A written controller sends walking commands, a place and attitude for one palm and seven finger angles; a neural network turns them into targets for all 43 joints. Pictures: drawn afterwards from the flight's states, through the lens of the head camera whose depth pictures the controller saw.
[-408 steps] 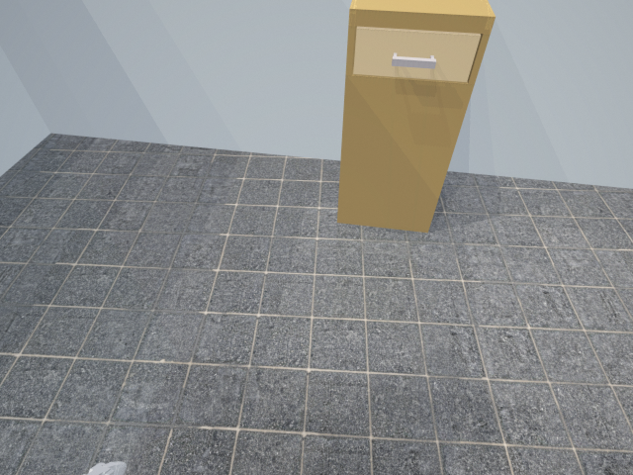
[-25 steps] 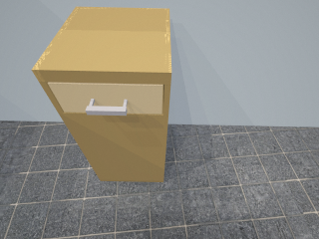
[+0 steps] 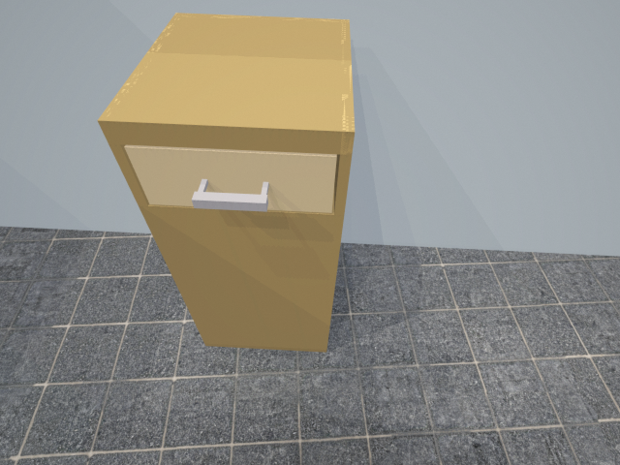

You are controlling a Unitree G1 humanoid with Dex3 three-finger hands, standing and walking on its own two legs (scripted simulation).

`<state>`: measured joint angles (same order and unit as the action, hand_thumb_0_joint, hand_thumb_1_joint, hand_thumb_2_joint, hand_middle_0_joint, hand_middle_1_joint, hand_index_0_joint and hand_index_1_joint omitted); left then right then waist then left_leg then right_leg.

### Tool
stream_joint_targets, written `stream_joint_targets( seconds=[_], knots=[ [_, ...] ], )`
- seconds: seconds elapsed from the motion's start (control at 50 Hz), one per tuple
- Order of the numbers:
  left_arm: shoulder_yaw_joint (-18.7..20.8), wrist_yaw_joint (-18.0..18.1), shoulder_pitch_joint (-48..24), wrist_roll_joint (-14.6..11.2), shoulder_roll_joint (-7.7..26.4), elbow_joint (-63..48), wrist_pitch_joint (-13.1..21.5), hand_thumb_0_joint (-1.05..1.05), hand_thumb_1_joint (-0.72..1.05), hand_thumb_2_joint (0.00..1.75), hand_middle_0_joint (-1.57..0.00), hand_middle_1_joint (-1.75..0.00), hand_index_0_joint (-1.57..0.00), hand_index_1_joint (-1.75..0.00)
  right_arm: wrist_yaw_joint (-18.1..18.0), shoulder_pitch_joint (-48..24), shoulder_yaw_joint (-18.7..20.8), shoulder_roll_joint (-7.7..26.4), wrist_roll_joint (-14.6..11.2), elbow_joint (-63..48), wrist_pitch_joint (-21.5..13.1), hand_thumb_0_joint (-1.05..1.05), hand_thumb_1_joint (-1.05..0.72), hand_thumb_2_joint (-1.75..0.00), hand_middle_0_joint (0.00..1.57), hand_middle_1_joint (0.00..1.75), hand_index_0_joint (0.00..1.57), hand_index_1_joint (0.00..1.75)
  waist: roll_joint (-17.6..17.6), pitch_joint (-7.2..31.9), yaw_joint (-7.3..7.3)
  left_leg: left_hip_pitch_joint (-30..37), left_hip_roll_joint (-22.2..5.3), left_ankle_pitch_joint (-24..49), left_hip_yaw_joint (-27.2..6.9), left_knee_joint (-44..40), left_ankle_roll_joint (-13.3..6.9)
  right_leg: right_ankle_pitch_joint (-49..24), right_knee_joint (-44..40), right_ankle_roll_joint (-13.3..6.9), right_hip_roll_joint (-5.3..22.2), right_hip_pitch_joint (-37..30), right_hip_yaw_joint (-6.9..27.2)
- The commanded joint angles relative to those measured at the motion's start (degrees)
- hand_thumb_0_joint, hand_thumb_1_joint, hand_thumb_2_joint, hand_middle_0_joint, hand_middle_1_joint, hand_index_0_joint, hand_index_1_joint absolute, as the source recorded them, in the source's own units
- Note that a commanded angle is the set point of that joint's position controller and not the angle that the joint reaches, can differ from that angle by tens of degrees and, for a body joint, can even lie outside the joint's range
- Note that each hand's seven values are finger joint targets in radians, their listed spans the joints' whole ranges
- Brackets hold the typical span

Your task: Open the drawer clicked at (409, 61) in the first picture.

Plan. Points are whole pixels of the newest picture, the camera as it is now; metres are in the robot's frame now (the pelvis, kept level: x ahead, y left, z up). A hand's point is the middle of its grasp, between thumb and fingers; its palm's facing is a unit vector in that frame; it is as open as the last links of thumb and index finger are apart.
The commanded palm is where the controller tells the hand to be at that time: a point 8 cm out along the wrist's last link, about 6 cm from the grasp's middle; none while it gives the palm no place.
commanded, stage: come to a stop and stand still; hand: left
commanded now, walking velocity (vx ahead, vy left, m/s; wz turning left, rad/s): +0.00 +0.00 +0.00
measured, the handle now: (232, 193) +0.54 +0.19 +0.00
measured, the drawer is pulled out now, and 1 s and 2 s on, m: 0.00 0.00 0.00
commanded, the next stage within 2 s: look again from close up in 0.70 s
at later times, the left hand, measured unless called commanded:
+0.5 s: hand out of the picture -0.02 +0.17 -0.16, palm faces +0.01 -0.98 -0.19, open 7.3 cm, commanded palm none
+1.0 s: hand out of the picture -0.02 +0.18 -0.17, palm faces +0.00 -0.98 -0.19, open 7.4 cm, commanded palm none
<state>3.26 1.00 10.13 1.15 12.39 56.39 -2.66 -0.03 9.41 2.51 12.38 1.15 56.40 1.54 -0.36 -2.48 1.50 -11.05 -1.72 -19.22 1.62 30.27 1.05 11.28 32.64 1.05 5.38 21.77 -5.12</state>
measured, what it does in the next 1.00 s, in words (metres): steps on the spot: right foot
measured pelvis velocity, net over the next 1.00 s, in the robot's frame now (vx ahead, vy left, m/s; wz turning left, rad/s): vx -0.02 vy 0.02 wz -0.02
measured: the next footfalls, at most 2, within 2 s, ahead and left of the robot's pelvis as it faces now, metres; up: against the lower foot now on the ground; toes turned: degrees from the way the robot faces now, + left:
right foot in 0.24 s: +0.01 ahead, -0.11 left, +0.00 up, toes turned -3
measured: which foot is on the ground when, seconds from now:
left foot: down 0.00-1.00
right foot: up 0.00-0.22, down 0.24-1.00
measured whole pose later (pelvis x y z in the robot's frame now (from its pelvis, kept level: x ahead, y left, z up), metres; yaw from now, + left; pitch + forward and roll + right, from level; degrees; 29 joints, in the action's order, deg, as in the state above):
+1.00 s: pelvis -0.02 +0.02 +0.01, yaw -1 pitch +0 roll +0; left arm -0.4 1.8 17.2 0.4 7.4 63.2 1.1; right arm -1.1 17.8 -0.6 9.0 1.4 61.0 -0.9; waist 1.9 -1.3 -0.7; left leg -13.2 -1.6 -18.1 2.8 31.6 -0.2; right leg 17.2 30.4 0.0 0.8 12.9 -2.4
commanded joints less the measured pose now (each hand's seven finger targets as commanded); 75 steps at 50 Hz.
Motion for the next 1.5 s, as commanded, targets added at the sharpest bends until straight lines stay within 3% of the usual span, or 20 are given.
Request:
stream_joint_targets(
  seconds=[0.0, 0.04, 0.16, 0.22, 0.28, 0.52, 0.76, 0.78, 0.8, 0.84, 0.92, 1.0, 1.34, 1.36, 1.38, 1.4, 1.42, 1.44, 1.46, 1.48],
  knots=[
    [0.75, 0.44, -0.58, 0.18, 3.34, -3.03, -0.23, 0.0, 0.9, 0.9, -0.2, -0.3, -0.2, -0.3, -0.97, 0.14, 1.04, 8.89, 0.61, -3.07, -0.72, 0.0, -0.9, -0.9, 0.2, 0.3, 0.2, 0.3, 17.21, -3.94, -1.01, -16.35, -15.66, -10.63, -18.83, -25.2, -8.32, 14.8, 14.57, -0.21, -2.55, -1.06, 5.52],
    [0.7, 0.01, 3.49, 0.26, 3.75, -0.64, 0.07, 0.0, 0.9, 0.9, -0.2, -0.3, -0.2, -0.3, -1.63, -2.42, -0.03, 6.21, 0.35, -2.45, -1.12, 0.0, -0.9, -0.9, 0.2, 0.3, 0.2, 0.3, 13.63, -3.4, 1.56, -12.14, -11.88, -2.25, -12.27, -21.63, -8.36, 11.81, 19.58, -0.5, -2.76, -0.47, 6.2],
    [-1.63, 0.36, 4.72, -0.66, 1.35, 2.67, 2.4, 0.0, 0.9, 0.9, -0.2, -0.3, -0.2, -0.3, -2.28, 6.89, -0.17, 5.18, -0.4, 3.08, -2.2, 0.0, -0.9, -0.9, 0.2, 0.3, 0.2, 0.3, 7.26, 3.19, -0.96, 7.63, -9.54, 34.49, -6.72, -9.69, -7.85, 6.03, -5.17, 0.64, -2.76, -5.92, 2.9],
    [-1.86, 1.11, 8.0, -0.74, 4.3, 5.78, 3.55, 0.0, 0.9, 0.9, -0.2, -0.3, -0.2, -0.3, -2.0, 8.2, -0.56, 2.28, -1.45, 4.05, -2.79, 0.0, -0.9, -0.9, 0.2, 0.3, 0.2, 0.3, 0.86, 4.89, -1.85, 2.58, -4.67, 23.04, -3.55, -6.77, -2.48, -18.82, -10.93, -2.21, 3.78, -15.94, 9.04],
    [-2.04, 1.29, 7.9, -0.83, 3.23, 7.0, 3.84, 0.0, 0.9, 0.9, -0.2, -0.3, -0.2, -0.3, -2.12, 7.99, -0.77, 1.96, -0.99, 5.58, -2.11, 0.0, -0.9, -0.9, 0.2, 0.3, 0.2, 0.3, -7.88, 4.47, -1.87, 4.53, -3.89, 17.74, -1.43, -7.15, -1.16, -20.43, -10.2, -3.26, 3.42, -13.64, 9.01],
    [-2.43, 1.27, 8.68, -0.85, 0.56, 8.07, 2.98, 0.0, 0.9, 0.9, -0.2, -0.3, -0.2, -0.3, -2.11, 10.14, -1.74, -0.3, -0.74, 8.74, -2.04, 0.0, -0.9, -0.9, 0.2, 0.3, 0.2, 0.3, 0.33, -3.58, -1.41, 0.96, -3.8, 7.47, -2.68, -11.85, -1.88, 2.05, -15.14, -2.29, 0.54, -8.28, 8.87],
    [-2.57, 1.29, 9.95, -0.86, -0.3, 8.25, 3.49, 0.0, 0.9, 0.9, -0.2, -0.3, -0.2, -0.3, -2.27, 11.86, -1.84, -0.84, -0.74, 9.25, -2.52, 0.0, -0.9, -0.9, 0.2, 0.3, 0.2, 0.3, 0.02, -2.21, -1.49, 1.56, -4.34, 10.78, -2.72, -11.52, -1.91, -1.91, -14.29, -2.33, 0.46, -9.3, 8.32],
    [-2.73, 3.4, 14.3, 0.07, 1.95, 9.4, 5.19, 0.0, 0.9, 0.9, -0.2, -0.3, -0.2, -0.3, -1.36, 4.67, -1.7, 1.75, -0.98, 4.73, -3.38, 0.0, -0.9, -0.9, 0.2, 0.3, 0.2, 0.3, -0.8, -4.61, 1.13, -4.72, -4.39, 10.89, -0.23, 1.58, -0.09, -22.55, -12.65, -1.7, 3.92, -8.71, 11.26],
    [-2.37, 2.86, 11.19, -0.33, 4.15, 6.33, 5.66, 0.0, 0.9, 0.9, -0.2, -0.3, -0.2, -0.3, -1.11, 9.23, -1.68, -1.34, -0.67, 3.15, -2.42, 0.0, -0.9, -0.9, 0.2, 0.3, 0.2, 0.3, 0.04, 0.07, -3.12, -2.87, -2.01, 0.41, -1.4, 0.16, -0.67, -6.16, -14.52, -4.23, 6.22, -8.19, 14.04],
    [-2.28, 2.08, 7.99, -0.32, 3.46, 4.21, 5.59, 0.0, 0.9, 0.9, -0.2, -0.3, -0.2, -0.3, -0.47, 12.16, -1.94, -0.8, 0.06, 2.98, -2.01, 0.0, -0.9, -0.9, 0.2, 0.3, 0.2, 0.3, -0.94, 0.23, -3.89, -0.87, -1.85, 2.53, -1.14, 0.1, -1.71, 13.47, -14.71, -5.31, 3.13, -2.8, 12.16],
    [-2.71, 1.44, 8.97, -0.45, 1.3, 3.81, 5.04, 0.0, 0.9, 0.9, -0.2, -0.3, -0.2, -0.3, -1.01, 12.38, -2.35, 0.42, -0.07, 2.42, -3.35, 0.0, -0.9, -0.9, 0.2, 0.3, 0.2, 0.3, 3.62, -0.51, -2.54, -3.82, -4.11, 9.71, -3.92, -5.19, -3.15, 3.04, -7.71, -4.15, -0.73, -7.3, 7.71],
    [-2.81, 1.28, 10.19, -0.65, 0.69, 4.2, 4.58, 0.0, 0.9, 0.9, -0.2, -0.3, -0.2, -0.3, -1.55, 11.21, -2.48, 1.69, -0.26, 2.37, -3.69, 0.0, -0.9, -0.9, 0.2, 0.3, 0.2, 0.3, -0.24, -0.35, -1.51, -3.7, -4.48, 13.69, -3.89, -6.02, -3.65, -2.91, -6.34, -3.41, -0.54, -10.19, 6.84],
    [-2.5, 1.14, 9.41, -0.5, 1.86, 4.58, 3.88, 0.0, 0.9, 0.9, -0.2, -0.3, -0.2, -0.3, -1.9, 9.54, -2.54, 2.48, -0.29, 5.15, -3.65, 0.0, -0.9, -0.9, 0.2, 0.3, 0.2, 0.3, 0.86, -0.35, -1.33, 0.26, -4.55, 17.75, -2.81, -7.68, -3.59, -6.97, -7.06, -2.63, -0.13, -11.2, 6.77],
    [-2.39, 3.53, 13.16, 0.07, 3.66, 6.42, 4.65, 0.0, 0.9, 0.9, -0.2, -0.3, -0.2, -0.3, -1.52, 4.44, -1.79, 4.71, -1.16, 1.29, -3.58, 0.0, -0.9, -0.9, 0.2, 0.3, 0.2, 0.3, -3.98, -2.51, 0.4, -3.63, -5.53, 24.65, -1.47, 3.51, -1.52, -27.55, -8.62, -1.88, 3.19, -9.33, 10.16],
    [-1.56, 4.65, -32.62, 10.14, 23.31, -82.11, 13.47, 0.0, 0.88, 0.89, -0.2, -0.32, -0.2, -0.32, -3.64, 5.48, -1.26, 12.51, -3.54, -17.5, -11.98, 0.0, -0.9, -0.9, 0.2, 0.3, 0.2, 0.3, 13.51, 27.66, -4.33, 12.39, 0.98, 35.24, -1.75, -4.38, -3.56, -25.31, -0.98, -4.27, -4.05, -13.2, 9.95],
    [0.43, 9.24, -3.86, 11.66, 18.78, -65.25, 8.42, 0.0, 0.85, 0.88, -0.2, -0.33, -0.2, -0.33, -5.94, 2.39, -1.14, 7.68, -2.3, -14.83, -17.76, 0.0, -0.9, -0.9, 0.2, 0.3, 0.2, 0.3, 21.19, 24.73, 0.48, 17.66, -2.35, 45.27, -2.74, -5.2, -2.11, -4.85, 3.48, -4.49, -5.05, -5.73, 3.87],
    [-6.36, 12.0, 10.87, 11.17, 6.2, -58.5, -0.86, 0.0, 0.83, 0.87, -0.21, -0.34, -0.21, -0.34, -5.94, 1.22, -0.08, 5.49, -3.85, -13.97, -19.33, 0.0, -0.9, -0.9, 0.2, 0.3, 0.2, 0.3, 16.23, 15.74, -1.68, 8.5, -2.58, 38.64, -3.21, -7.93, 0.32, 7.52, 6.15, -2.91, -5.74, 0.15, 0.69],
    [-11.23, 11.87, 10.87, 14.71, -0.21, -58.16, -1.91, 0.0, 0.81, 0.86, -0.21, -0.36, -0.21, -0.36, -5.57, 1.13, -0.87, 4.82, -3.59, -14.31, -19.88, 0.0, -0.9, -0.9, 0.2, 0.3, 0.2, 0.3, 10.66, 8.48, -2.19, 3.39, -2.08, 32.85, -2.45, -6.32, -0.56, 5.58, 3.91, -2.59, -5.56, 1.8, 0.96],
    [-8.66, 13.47, 5.37, 19.87, 5.96, -61.65, -1.32, 0.0, 0.78, 0.85, -0.21, -0.37, -0.21, -0.37, -4.87, -1.62, -0.21, 7.62, -2.31, -17.45, -19.76, 0.0, -0.9, -0.9, 0.2, 0.3, 0.2, 0.3, 7.5, 3.11, -2.62, -2.36, -0.94, 23.74, -3.63, -3.3, -1.1, 3.52, 0.65, -3.2, -5.47, 3.62, 2.2],
    [-6.14, 15.23, 8.0, 27.01, 9.75, -60.91, -0.89, 0.0, 0.76, 0.84, -0.21, -0.39, -0.21, -0.39, -4.48, -0.83, 0.32, 9.17, -0.72, -18.86, -18.41, 0.0, -0.9, -0.9, 0.2, 0.3, 0.2, 0.3, 4.26, 7.46, -2.64, -5.03, 0.26, 19.48, -3.14, -0.46, -1.62, 0.71, -0.33, -3.8, -5.85, 3.6, 2.65]
  ],
)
